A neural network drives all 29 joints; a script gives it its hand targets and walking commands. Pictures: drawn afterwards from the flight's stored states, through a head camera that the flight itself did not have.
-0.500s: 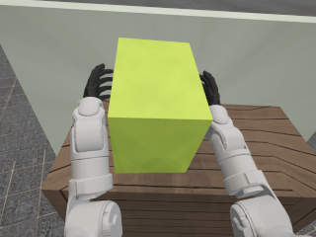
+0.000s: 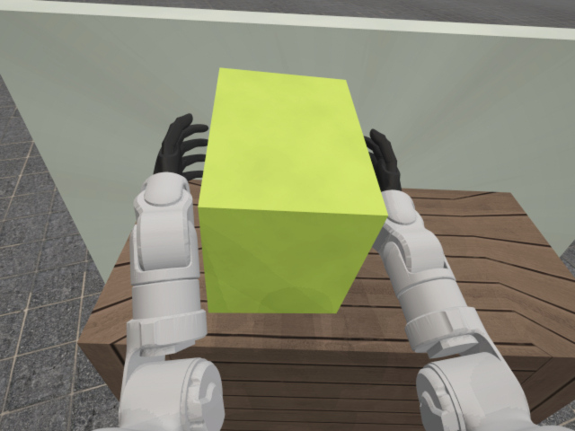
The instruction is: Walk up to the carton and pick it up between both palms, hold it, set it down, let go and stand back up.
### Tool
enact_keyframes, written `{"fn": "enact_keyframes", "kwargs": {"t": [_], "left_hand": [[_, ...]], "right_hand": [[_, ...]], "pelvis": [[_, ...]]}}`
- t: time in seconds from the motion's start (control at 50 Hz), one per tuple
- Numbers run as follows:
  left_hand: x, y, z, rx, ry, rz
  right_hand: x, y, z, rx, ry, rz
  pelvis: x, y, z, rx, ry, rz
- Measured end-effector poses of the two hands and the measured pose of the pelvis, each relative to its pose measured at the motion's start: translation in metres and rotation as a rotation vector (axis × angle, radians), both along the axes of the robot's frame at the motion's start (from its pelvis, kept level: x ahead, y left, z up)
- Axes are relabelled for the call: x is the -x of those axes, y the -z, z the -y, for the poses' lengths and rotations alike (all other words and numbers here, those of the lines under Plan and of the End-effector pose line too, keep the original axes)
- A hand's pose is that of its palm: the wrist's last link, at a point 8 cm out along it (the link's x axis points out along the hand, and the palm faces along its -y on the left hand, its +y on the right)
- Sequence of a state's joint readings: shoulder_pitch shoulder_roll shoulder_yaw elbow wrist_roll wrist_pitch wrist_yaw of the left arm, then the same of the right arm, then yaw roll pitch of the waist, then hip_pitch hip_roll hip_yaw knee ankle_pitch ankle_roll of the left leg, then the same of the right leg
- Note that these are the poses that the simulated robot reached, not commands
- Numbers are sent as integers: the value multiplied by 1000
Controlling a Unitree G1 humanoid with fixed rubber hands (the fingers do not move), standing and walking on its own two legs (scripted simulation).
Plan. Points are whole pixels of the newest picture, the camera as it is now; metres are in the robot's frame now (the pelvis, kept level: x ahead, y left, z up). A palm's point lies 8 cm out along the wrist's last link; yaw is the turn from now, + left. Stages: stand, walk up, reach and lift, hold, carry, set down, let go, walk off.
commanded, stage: hold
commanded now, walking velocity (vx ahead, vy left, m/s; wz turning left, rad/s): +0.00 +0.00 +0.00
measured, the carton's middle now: (279, 193) +0.39 +0.00 +0.16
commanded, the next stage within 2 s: none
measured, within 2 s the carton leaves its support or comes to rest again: neither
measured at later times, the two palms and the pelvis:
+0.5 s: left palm (169, 179) +0.36 +0.14 +0.21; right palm (380, 191) +0.35 -0.13 +0.19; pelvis +0.00 +0.00 +0.00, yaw +0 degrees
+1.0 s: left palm (172, 176) +0.36 +0.14 +0.21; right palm (383, 189) +0.36 -0.13 +0.19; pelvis +0.00 +0.00 +0.00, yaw +0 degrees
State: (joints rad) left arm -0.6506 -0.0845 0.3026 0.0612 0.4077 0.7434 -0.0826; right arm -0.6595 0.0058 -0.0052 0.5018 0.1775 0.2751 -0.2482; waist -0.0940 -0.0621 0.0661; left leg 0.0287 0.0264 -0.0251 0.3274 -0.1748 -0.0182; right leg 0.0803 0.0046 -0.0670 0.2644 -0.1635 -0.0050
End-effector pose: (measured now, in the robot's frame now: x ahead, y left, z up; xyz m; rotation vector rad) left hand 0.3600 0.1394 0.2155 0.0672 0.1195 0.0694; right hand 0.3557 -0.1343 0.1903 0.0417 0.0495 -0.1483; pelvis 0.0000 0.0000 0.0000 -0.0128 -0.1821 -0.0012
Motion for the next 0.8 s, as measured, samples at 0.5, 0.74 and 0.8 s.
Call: {"fn": "enact_keyframes", "kwargs": {"t": [0.5,0.74,0.8], "left_hand": [[3,2,-3,-3,-1,-7],[2,0,-1,0,5,9],[1,3,-1,1,7,-5]], "right_hand": [[3,2,-4,5,-1,-6],[3,-2,-1,10,4,10],[3,0,-1,10,7,-4]], "pelvis": [[2,0,-4,0,0,13],[1,0,-2,1,-2,5],[1,0,-2,0,-1,9]]}}
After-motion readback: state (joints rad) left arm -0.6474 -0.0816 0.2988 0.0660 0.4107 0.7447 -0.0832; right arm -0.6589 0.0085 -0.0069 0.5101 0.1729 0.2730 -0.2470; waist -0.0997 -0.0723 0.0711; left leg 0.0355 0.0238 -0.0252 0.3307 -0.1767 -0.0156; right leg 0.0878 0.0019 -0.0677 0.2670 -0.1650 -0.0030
